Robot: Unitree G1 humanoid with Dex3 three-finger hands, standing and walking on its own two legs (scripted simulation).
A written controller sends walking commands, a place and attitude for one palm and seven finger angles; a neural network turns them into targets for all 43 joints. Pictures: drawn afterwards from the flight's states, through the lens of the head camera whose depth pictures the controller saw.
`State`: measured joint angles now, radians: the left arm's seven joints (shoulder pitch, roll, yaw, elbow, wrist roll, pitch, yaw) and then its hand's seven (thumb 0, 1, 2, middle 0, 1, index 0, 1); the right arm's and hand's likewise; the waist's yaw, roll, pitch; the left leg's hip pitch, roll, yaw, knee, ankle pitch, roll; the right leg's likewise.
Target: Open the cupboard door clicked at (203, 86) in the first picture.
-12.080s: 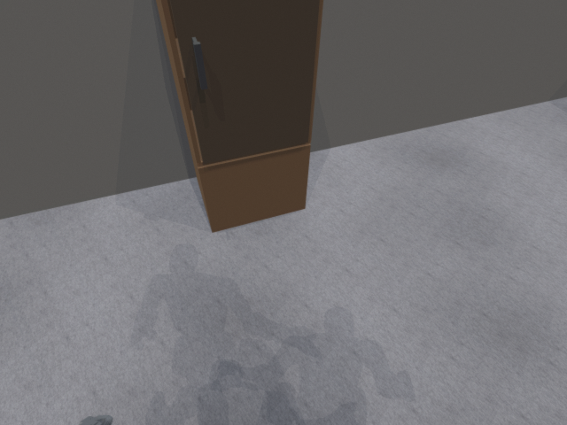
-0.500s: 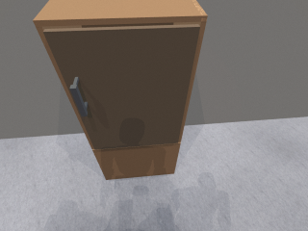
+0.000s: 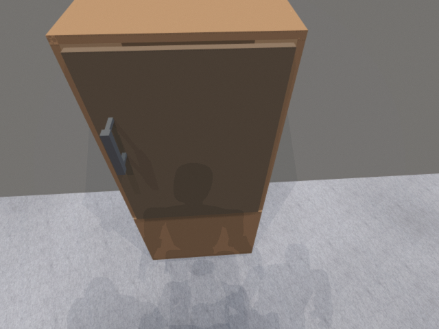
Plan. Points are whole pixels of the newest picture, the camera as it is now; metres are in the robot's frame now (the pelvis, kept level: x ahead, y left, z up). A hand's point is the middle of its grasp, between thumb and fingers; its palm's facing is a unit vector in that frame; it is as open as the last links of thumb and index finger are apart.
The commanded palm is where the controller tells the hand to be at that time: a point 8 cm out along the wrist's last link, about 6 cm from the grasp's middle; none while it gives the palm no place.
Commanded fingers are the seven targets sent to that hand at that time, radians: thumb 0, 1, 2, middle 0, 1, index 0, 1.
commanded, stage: come to a stop and stand still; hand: left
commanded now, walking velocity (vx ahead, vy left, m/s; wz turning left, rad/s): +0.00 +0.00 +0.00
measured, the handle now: (115, 147) +0.47 +0.27 +0.04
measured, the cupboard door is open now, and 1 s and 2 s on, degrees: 0 0 0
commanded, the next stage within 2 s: look again from close up in 0.36 s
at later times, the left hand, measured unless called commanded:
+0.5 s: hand out of the picture +0.04 +0.20 -0.17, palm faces +0.01 -0.97 -0.25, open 7.4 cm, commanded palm none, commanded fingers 0.00 0.90 0.90 -0.20 -0.30 -0.20 -0.30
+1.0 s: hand out of the picture +0.01 +0.18 -0.17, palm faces +0.03 -0.97 -0.22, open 7.4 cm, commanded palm none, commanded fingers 0.00 0.90 0.90 -0.20 -0.30 -0.20 -0.30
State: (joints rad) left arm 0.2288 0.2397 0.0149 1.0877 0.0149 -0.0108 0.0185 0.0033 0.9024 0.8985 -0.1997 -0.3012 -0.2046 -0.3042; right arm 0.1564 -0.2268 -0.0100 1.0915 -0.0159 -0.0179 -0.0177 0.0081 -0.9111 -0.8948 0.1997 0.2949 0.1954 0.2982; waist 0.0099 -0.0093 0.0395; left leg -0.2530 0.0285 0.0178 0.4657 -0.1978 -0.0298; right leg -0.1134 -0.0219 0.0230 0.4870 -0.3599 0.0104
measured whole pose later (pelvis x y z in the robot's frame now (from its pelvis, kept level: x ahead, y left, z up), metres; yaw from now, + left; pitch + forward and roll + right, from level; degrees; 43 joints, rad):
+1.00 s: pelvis +0.01 -0.01 +0.00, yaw +0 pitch -1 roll +1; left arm 0.26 0.20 0.01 1.12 0.01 -0.01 0.02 0.00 0.90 0.90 -0.20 -0.30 -0.21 -0.30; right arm 0.18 -0.19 0.00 1.15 -0.01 -0.01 -0.03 0.01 -0.91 -0.89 0.20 0.29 0.20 0.30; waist 0.01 -0.02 0.04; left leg -0.21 0.04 0.01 0.42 -0.19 -0.04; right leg -0.07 -0.01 0.01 0.43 -0.34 0.00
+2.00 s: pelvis -0.04 -0.01 -0.01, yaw +4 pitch -2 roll +0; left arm 0.32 0.17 -0.01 1.04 0.01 -0.01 0.04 0.01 0.90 0.90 -0.20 -0.30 -0.21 -0.30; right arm 0.26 -0.21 -0.01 1.01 -0.02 0.01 -0.01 0.01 -0.91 -0.90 0.20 0.29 0.19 0.30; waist -0.01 0.02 0.02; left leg -0.30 0.03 0.00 0.56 -0.22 -0.02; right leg -0.15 0.01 -0.03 0.56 -0.36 -0.02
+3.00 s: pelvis -0.01 +0.01 +0.00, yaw +3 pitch -1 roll +1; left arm 0.20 0.29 0.00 1.08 0.01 0.00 0.01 0.00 0.90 0.90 -0.20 -0.30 -0.21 -0.30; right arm 0.11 -0.27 0.01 1.09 -0.02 -0.02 -0.01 0.01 -0.91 -0.89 0.20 0.30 0.20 0.30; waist 0.01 -0.03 0.03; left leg -0.22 0.00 0.05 0.42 -0.19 0.01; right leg -0.09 -0.03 0.01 0.41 -0.32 0.02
